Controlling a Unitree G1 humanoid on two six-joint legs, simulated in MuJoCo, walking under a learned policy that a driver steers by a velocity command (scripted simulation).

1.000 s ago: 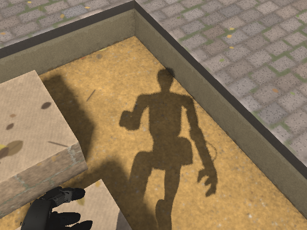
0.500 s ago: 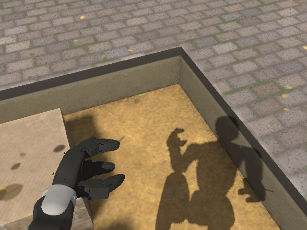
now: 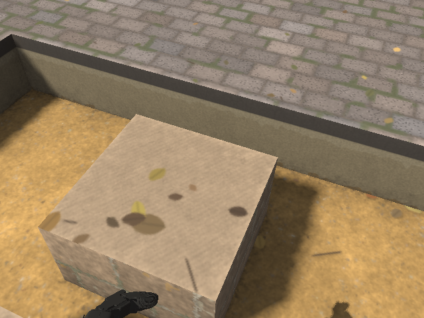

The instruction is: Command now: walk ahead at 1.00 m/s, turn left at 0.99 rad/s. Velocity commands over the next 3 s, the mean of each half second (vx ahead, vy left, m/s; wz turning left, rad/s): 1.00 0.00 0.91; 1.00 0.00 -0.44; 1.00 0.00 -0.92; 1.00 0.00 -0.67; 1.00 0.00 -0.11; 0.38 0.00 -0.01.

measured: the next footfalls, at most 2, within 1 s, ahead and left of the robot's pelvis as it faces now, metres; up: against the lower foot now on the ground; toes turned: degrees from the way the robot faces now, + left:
right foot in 0.18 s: +0.27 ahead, -0.22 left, +0.00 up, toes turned +12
left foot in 0.56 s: +0.32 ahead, +0.01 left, +0.00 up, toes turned +29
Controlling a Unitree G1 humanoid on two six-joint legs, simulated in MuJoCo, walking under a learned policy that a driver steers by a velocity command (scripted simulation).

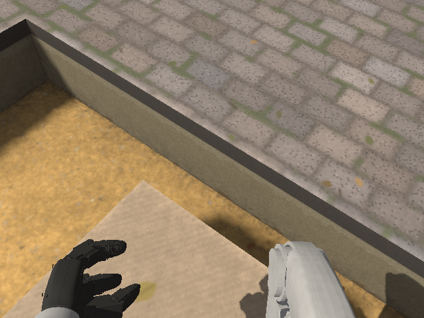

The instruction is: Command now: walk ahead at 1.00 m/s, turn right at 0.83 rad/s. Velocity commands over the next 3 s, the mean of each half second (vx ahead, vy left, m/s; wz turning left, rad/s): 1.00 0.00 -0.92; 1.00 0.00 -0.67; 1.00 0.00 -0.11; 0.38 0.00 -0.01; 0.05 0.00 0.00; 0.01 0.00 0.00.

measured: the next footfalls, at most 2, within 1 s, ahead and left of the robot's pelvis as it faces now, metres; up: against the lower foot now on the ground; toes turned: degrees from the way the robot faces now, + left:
right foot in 0.02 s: +0.22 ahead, -0.11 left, +0.30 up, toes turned -8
left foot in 0.40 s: +0.19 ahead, +0.06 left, +0.30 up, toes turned -21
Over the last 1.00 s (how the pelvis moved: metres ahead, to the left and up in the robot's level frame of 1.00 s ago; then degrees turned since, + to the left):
0.52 -0.04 0.02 14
